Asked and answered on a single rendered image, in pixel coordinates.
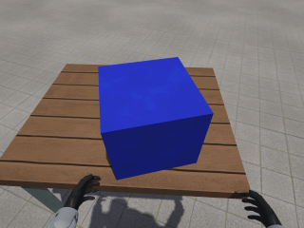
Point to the robot right hand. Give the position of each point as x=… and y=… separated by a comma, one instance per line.
x=267, y=215

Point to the carton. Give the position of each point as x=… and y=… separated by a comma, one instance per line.
x=152, y=116

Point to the robot left forearm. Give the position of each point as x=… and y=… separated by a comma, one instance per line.
x=66, y=217

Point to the table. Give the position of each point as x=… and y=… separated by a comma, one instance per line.
x=61, y=142

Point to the robot left hand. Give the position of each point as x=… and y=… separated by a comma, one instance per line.
x=77, y=196

